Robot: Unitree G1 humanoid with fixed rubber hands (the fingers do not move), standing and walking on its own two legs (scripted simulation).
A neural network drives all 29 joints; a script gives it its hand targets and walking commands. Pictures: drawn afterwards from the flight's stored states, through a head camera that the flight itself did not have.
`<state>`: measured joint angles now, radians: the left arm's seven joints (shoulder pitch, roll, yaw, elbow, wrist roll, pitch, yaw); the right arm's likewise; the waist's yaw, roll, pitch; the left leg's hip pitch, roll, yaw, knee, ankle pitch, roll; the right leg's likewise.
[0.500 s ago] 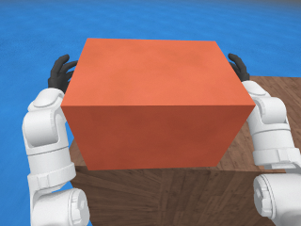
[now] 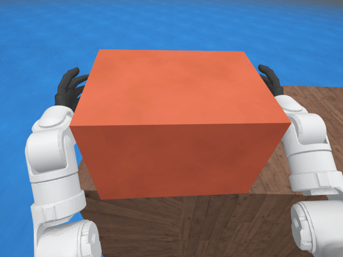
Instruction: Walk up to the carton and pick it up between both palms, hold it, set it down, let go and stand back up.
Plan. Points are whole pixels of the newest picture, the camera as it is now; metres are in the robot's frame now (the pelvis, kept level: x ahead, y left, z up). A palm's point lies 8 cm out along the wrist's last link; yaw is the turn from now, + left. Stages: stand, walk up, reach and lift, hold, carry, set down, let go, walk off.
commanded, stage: hold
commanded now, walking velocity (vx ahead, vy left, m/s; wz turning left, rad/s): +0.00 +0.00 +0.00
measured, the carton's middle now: (174, 122) +0.35 -0.01 +0.19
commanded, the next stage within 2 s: none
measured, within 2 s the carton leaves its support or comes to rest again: neither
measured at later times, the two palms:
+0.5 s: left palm (66, 106) +0.34 +0.20 +0.25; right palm (271, 98) +0.36 -0.21 +0.24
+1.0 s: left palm (66, 105) +0.34 +0.20 +0.25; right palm (269, 97) +0.36 -0.21 +0.24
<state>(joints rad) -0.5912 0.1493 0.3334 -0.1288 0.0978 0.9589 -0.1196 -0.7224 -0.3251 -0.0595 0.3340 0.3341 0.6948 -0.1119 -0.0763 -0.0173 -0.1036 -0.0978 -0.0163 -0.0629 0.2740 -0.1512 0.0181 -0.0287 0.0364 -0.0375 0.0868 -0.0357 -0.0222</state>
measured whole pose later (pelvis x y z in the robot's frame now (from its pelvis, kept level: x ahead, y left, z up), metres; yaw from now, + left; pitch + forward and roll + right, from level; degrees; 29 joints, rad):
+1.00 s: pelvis +0.00 +0.00 +0.00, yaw +0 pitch -1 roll -1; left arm -0.62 0.15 0.34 -0.10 0.10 0.93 -0.13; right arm -0.74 -0.32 -0.08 0.34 0.33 0.68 -0.12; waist -0.07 -0.02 -0.11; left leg -0.11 -0.02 -0.06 0.28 -0.15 0.02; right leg -0.05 0.04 -0.04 0.12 -0.05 -0.02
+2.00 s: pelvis -0.01 +0.00 +0.00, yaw +1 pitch -1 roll -1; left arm -0.64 0.16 0.34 -0.04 0.10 0.93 -0.13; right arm -0.76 -0.31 -0.07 0.41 0.32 0.67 -0.11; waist -0.07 -0.02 -0.11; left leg -0.11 -0.01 -0.07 0.28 -0.14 0.01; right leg -0.05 0.04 -0.04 0.11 -0.04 -0.03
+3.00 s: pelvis +0.00 +0.00 +0.00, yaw +1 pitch -2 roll -1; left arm -0.63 0.15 0.34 -0.06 0.10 0.94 -0.12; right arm -0.75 -0.32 -0.06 0.40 0.33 0.68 -0.11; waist -0.07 -0.02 -0.11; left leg -0.11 -0.01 -0.06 0.28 -0.14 0.01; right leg -0.04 0.04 -0.04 0.10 -0.04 -0.03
